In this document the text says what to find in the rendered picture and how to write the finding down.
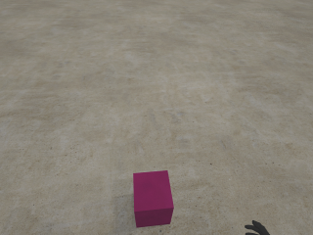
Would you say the right robot hand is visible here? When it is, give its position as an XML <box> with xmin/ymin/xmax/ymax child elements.
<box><xmin>245</xmin><ymin>220</ymin><xmax>270</xmax><ymax>235</ymax></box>

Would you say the carton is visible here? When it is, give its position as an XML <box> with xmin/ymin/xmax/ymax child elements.
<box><xmin>133</xmin><ymin>170</ymin><xmax>174</xmax><ymax>228</ymax></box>

